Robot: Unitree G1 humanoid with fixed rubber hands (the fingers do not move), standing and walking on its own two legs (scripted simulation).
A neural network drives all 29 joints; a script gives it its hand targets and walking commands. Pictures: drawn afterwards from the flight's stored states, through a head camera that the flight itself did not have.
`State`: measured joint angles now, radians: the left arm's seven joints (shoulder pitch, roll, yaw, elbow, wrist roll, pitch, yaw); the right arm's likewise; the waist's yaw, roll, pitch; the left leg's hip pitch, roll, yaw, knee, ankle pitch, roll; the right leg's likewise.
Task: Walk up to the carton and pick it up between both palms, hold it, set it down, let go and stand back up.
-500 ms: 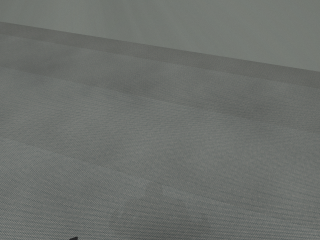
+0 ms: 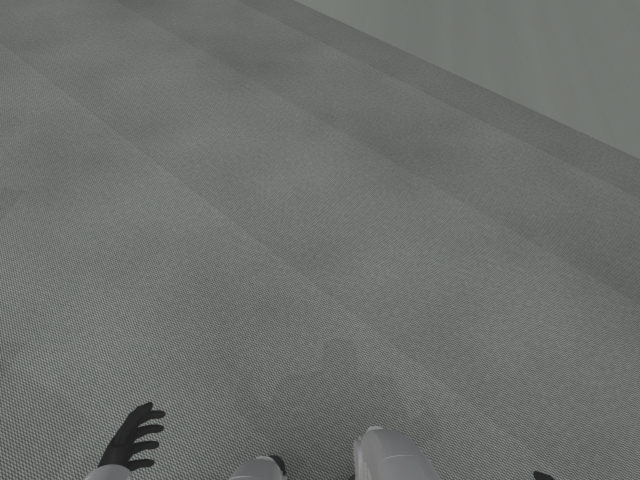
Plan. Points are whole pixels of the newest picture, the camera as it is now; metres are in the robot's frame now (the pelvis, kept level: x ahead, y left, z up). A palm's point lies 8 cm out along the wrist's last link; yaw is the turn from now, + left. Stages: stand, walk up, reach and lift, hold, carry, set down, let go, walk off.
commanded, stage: walk up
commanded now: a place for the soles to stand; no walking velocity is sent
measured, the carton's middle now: out of the picture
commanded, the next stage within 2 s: none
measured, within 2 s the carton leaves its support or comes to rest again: neither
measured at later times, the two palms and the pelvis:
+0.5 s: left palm out of the picture -0.09 +0.33 -0.07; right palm out of the picture +0.06 -0.23 -0.13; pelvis -0.07 +0.02 +0.00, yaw +24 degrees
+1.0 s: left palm out of the picture -0.26 +0.44 -0.11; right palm out of the picture +0.04 -0.04 -0.08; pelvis -0.13 +0.18 +0.01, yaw +47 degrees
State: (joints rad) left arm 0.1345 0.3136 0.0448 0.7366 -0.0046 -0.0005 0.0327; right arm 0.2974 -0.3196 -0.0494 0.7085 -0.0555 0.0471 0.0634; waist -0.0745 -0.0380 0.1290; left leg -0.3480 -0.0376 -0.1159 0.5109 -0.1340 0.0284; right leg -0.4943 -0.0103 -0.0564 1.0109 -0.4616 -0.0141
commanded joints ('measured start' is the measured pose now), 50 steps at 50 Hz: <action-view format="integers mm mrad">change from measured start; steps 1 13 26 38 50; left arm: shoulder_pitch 76 37 230 57 76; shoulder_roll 66 102 221 133 51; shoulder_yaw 36 29 100 66 10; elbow -47 -72 -79 -146 -130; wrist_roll -4 73 111 5 26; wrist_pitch -19 -41 -28 20 -1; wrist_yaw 6 48 40 -1 16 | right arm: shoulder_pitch -23 108 -15 48 262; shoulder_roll -162 -192 -112 -205 -89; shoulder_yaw -61 -78 -27 -59 -39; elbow -83 -19 -20 39 19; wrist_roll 0 -40 20 30 -3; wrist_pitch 5 34 39 -14 -42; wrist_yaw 7 25 56 -23 -38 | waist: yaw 19 -4 103 -24 -34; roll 136 -22 -209 306 138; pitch -182 -17 -62 101 -63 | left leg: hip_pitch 28 -210 -219 37 370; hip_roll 148 2 195 258 125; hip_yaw -307 -105 101 -336 -241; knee -181 625 383 -394 -201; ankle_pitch -3 -66 -342 -729 211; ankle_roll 189 -83 -99 157 -28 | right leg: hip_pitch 157 185 365 -272 -168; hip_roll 61 -241 -436 -98 4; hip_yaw -1 117 -22 34 -12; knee -214 -773 -794 82 -241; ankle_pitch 137 56 -175 -30 297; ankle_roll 1 26 -181 -14 28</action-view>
